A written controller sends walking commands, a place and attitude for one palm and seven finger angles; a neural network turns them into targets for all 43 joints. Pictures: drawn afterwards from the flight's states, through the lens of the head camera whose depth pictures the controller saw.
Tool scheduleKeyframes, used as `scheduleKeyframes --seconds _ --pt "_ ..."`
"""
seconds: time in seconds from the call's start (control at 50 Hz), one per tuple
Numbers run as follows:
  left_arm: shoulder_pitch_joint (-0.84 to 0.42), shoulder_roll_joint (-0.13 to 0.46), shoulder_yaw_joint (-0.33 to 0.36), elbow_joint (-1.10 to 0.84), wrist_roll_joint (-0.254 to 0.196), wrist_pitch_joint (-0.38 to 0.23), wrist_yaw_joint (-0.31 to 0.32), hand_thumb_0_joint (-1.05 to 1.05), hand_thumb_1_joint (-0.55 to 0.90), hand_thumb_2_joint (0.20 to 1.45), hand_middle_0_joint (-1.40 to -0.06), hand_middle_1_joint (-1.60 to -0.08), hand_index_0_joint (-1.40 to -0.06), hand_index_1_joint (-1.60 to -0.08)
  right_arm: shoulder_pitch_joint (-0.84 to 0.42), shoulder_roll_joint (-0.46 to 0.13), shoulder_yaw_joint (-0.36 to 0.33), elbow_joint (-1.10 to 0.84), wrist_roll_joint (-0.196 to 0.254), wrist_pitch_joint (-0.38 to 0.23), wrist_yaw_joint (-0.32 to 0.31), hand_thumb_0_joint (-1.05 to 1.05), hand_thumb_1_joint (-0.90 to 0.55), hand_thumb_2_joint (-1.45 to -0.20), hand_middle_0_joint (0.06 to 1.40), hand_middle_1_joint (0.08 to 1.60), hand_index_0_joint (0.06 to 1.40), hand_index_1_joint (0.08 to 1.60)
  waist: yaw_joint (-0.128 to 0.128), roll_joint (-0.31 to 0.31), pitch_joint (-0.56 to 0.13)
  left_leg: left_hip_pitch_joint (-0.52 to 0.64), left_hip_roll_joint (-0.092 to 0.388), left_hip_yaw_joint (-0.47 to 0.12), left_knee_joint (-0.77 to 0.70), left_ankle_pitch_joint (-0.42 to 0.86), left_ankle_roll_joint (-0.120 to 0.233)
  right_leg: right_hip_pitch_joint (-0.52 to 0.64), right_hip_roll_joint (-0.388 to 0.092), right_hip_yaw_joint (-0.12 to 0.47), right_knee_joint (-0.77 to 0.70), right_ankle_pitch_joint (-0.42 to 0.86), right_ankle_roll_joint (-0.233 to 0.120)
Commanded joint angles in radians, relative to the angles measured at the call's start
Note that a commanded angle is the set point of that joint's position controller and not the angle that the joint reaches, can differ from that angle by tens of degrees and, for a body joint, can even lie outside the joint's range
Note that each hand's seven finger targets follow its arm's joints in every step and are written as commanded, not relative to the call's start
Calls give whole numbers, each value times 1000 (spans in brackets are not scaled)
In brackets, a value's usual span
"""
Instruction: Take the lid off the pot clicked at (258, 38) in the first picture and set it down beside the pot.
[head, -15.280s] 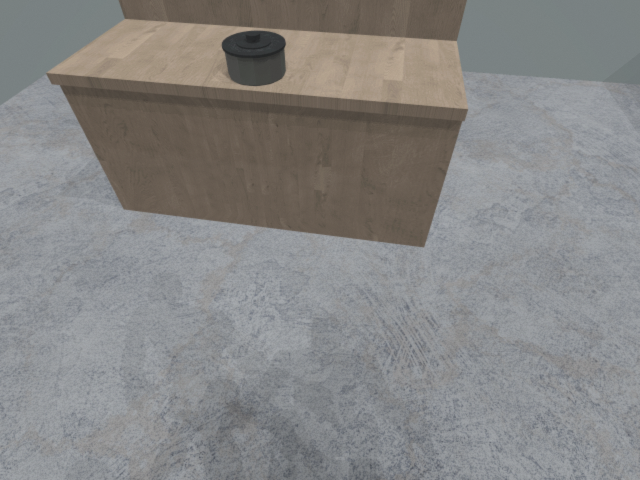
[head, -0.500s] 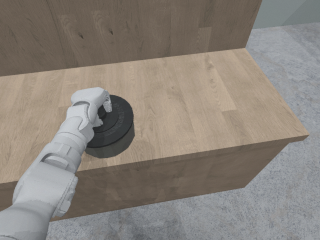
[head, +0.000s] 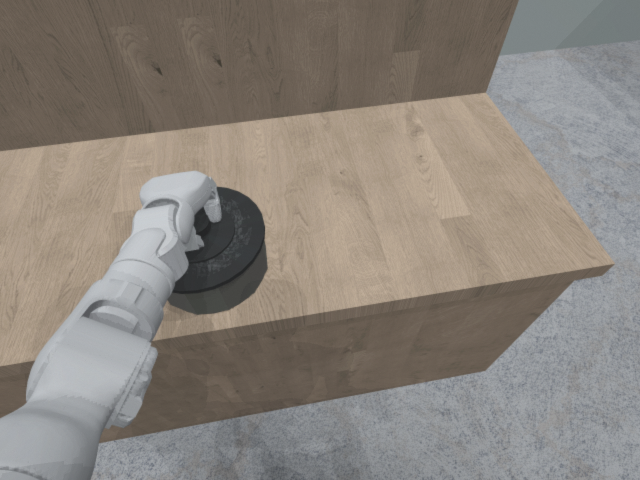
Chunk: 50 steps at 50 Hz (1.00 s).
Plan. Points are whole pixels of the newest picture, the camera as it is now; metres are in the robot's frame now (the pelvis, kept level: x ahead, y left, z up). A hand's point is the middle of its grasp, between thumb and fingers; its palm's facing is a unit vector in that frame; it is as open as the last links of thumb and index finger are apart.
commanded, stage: lift the lid straight up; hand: left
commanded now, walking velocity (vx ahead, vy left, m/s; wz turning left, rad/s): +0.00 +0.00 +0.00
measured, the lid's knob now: (195, 225) +0.48 +0.18 +0.02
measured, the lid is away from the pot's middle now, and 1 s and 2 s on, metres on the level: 0.01 0.00 0.02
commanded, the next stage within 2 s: none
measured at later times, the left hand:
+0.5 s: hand (187, 220) +0.46 +0.17 +0.05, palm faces -0.33 -0.10 -0.94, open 7.3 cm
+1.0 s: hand (173, 201) +0.45 +0.18 +0.10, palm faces -0.29 -0.10 -0.95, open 7.3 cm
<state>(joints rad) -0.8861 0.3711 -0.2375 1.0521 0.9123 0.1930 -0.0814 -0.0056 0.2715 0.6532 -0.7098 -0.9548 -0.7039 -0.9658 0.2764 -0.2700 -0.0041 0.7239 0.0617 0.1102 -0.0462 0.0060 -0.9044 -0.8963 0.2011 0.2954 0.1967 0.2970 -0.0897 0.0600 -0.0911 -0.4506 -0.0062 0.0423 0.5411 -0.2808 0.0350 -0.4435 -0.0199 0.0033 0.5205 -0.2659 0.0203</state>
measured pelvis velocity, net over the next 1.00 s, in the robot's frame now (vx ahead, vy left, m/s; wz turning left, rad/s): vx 0.00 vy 0.00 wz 0.02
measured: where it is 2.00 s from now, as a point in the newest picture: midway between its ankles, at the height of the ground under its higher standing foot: outside the picture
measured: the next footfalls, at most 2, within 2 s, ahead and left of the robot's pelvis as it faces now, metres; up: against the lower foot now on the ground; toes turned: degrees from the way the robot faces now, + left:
none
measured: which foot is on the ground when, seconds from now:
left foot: down 0.00-1.00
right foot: down 0.00-1.00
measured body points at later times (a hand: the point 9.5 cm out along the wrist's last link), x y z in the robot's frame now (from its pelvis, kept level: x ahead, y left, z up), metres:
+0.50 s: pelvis +0.01 +0.00 +0.00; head +0.05 -0.02 +0.45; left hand +0.47 +0.18 +0.11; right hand +0.08 -0.26 -0.13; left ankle -0.02 +0.10 -0.73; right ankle -0.01 -0.14 -0.73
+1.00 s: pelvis +0.00 +0.00 +0.01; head +0.04 -0.02 +0.45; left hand +0.46 +0.18 +0.15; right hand +0.12 -0.25 -0.13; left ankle -0.02 +0.10 -0.73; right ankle -0.01 -0.14 -0.73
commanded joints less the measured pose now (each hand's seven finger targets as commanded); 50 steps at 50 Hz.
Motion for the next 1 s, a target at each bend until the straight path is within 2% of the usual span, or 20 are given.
scheduleKeyframes --seconds 0.0,0.02,0.1,0.14,0.2,0.22,0.28,0.32,0.34,0.44,0.52,0.6,0.64,0.66,0.68,0.76,0.8,0.82,0.92,0.98 --pt "-440 186 66 -132 13 -1 36 0 689 839 -890 -1043 -890 -1052 23 -140 -43 -88 2 -32 -8 0 -900 -900 200 300 200 300 -20 -90 -328 216 -4 -30 -30 305 36 89 43 -39 -40 302 -52" --pt "-462 212 77 -156 15 -5 36 0 694 842 -893 -1044 -893 -1054 32 -143 -42 -87 0 -32 -10 0 -900 -900 200 300 200 300 -24 -94 -352 222 -6 -27 -30 313 38 107 43 -37 -37 323 -49" --pt "-479 178 52 -182 12 -12 28 0 701 852 -902 -1047 -903 -1058 23 -136 -44 -95 2 -35 -12 0 -900 -900 200 300 200 300 -25 -70 -361 238 -5 -24 -26 333 38 100 41 -36 -37 334 -51" --pt "-475 253 101 -188 21 -15 34 0 703 854 -905 -1049 -906 -1059 26 -137 -40 -97 1 -35 -13 0 -900 -900 200 300 200 300 -10 -43 -380 245 -7 -27 -30 338 36 128 41 -32 -35 342 -52" --pt "-521 212 77 -269 10 -29 38 0 704 857 -907 -1050 -909 -1060 14 -126 -46 -107 2 -47 -14 0 -900 -900 200 300 200 300 -14 -33 -418 299 -3 -34 -27 391 37 130 42 -35 -39 368 -52" --pt "-504 259 111 -247 19 -26 43 0 704 857 -908 -1050 -909 -1060 24 -132 -46 -98 0 -47 -16 0 -900 -900 200 300 200 300 -12 -45 -415 299 -3 -35 -27 396 38 136 44 -35 -40 381 -51" --pt "-550 220 68 -252 18 -11 48 0 705 858 -908 -1050 -910 -1061 12 -127 -42 -93 8 -50 -16 0 -900 -900 200 300 200 300 -23 -23 -363 292 -1 -37 -41 352 34 103 44 -41 -46 336 -52" --pt "-590 269 107 -334 15 -21 56 0 705 858 -909 -1050 -911 -1061 10 -127 -42 -100 6 -65 -17 0 -900 -900 200 300 200 300 -11 3 -444 340 -4 -42 -39 399 35 144 43 -35 -42 380 -52" --pt "-562 244 90 -309 17 -16 56 0 705 858 -909 -1050 -911 -1061 7 -122 -42 -99 5 -68 -16 0 -900 -900 200 300 200 300 -11 19 -429 345 -4 -44 -35 418 33 136 42 -39 -39 384 -53" --pt "-534 253 92 -250 13 21 37 0 705 859 -909 -1050 -911 -1061 -5 -130 -36 -97 8 -58 -13 0 -900 -900 200 300 200 300 -11 -65 -370 274 -9 -32 -47 373 38 171 39 -35 -51 403 -49" --pt "-551 262 100 -368 17 -1 18 0 705 859 -909 -1051 -911 -1061 -15 -121 -42 -113 2 -73 -10 0 -900 -900 200 300 200 300 2 12 -488 393 -7 -49 -30 509 36 187 39 -35 -41 455 -49" --pt "-467 263 111 -287 5 28 -9 0 705 859 -909 -1051 -911 -1061 -33 -128 -36 -118 6 -48 -2 0 -900 -900 200 300 200 300 13 -82 -381 282 -12 -32 -44 454 39 223 33 -35 -53 480 -49" --pt "-555 217 53 -374 5 22 -19 0 705 859 -909 -1051 -911 -1061 -41 -122 -36 -124 9 -50 -2 0 -900 -900 200 300 200 300 -5 -40 -400 335 -10 -37 -44 465 41 199 34 -40 -53 470 -48" --pt "-573 260 85 -414 12 14 -18 0 705 859 -909 -1051 -911 -1061 -43 -122 -39 -125 8 -54 -2 0 -900 -900 200 300 200 300 3 -18 -439 375 -7 -49 -41 494 39 197 35 -40 -51 462 -48" --pt "-528 246 81 -396 9 16 -22 0 705 859 -909 -1051 -911 -1061 -46 -118 -37 -129 6 -56 -1 0 -900 -900 200 300 200 300 8 -4 -431 383 -9 -52 -37 515 39 194 35 -41 -50 460 -50" --pt "-509 255 84 -333 3 33 -37 0 705 859 -909 -1051 -911 -1061 -57 -124 -30 -122 9 -39 -4 0 -900 -900 200 300 200 300 7 -79 -362 315 -15 -37 -56 420 40 205 35 -40 -64 441 -47" --pt "-589 249 72 -401 -2 24 -42 0 705 859 -909 -1051 -911 -1061 -72 -120 -27 -133 12 -45 -7 0 -900 -900 200 300 200 300 2 -48 -377 326 -15 -41 -57 425 40 210 31 -36 -63 442 -51" --pt "-619 284 91 -450 5 15 -38 0 705 859 -909 -1051 -911 -1061 -66 -120 -27 -134 11 -50 -8 0 -900 -900 200 300 200 300 6 -19 -431 372 -14 -50 -58 449 38 219 32 -38 -57 442 -51" --pt "-548 256 81 -390 -2 38 -48 0 705 859 -909 -1051 -911 -1061 -76 -118 -23 -134 9 -47 -1 0 -900 -900 200 300 200 300 16 -43 -395 365 -15 -56 -62 462 33 213 34 -44 -61 433 -51" --pt "-608 243 55 -400 1 53 -57 0 705 859 -909 -1051 -911 -1061 -87 -119 -20 -133 14 -43 2 0 -900 -900 200 300 200 300 8 -45 -361 347 -11 -58 -75 406 31 197 31 -49 -66 393 -53"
